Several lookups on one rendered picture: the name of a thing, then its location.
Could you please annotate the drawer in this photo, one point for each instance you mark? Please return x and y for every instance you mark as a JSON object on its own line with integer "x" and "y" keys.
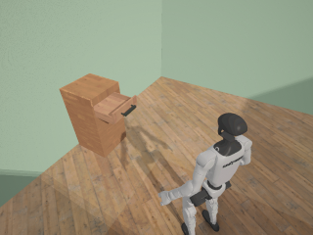
{"x": 111, "y": 107}

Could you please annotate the right robot thigh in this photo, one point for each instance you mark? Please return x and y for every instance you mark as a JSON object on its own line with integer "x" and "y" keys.
{"x": 213, "y": 201}

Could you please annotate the robot left forearm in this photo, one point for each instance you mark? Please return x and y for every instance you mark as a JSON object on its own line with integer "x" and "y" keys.
{"x": 183, "y": 191}

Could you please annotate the left robot upper arm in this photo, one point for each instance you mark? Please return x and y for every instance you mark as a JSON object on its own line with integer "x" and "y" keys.
{"x": 204, "y": 162}

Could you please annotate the robot left hand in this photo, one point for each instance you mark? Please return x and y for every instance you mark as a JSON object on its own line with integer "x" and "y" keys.
{"x": 164, "y": 199}

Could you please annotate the cabinet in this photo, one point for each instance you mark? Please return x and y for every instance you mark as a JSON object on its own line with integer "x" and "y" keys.
{"x": 80, "y": 97}

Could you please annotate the robot right foot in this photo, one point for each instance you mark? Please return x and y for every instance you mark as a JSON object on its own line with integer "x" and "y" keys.
{"x": 206, "y": 216}

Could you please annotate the right robot upper arm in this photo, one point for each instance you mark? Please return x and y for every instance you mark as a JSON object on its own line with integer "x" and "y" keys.
{"x": 247, "y": 144}

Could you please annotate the handle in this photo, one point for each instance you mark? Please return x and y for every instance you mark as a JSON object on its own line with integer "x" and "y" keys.
{"x": 130, "y": 110}

